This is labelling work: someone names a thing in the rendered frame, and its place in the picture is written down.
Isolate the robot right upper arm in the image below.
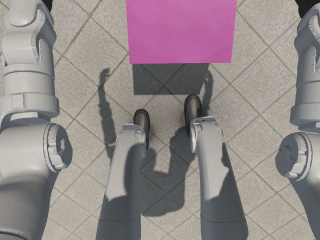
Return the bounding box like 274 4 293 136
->
275 131 320 240

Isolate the left robot forearm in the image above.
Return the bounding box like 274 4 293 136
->
0 0 60 173

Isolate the robot left upper arm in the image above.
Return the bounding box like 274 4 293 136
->
0 122 73 240

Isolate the right robot hand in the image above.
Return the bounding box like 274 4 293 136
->
295 0 320 19

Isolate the robot right shin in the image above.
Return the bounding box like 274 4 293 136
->
190 116 224 136

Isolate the right robot foot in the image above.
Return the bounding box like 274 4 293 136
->
184 94 202 138

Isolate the right robot forearm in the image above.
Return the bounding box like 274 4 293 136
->
289 3 320 134

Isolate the left robot hand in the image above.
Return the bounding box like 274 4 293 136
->
42 0 53 12

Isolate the carton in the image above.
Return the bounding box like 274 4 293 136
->
126 0 238 64

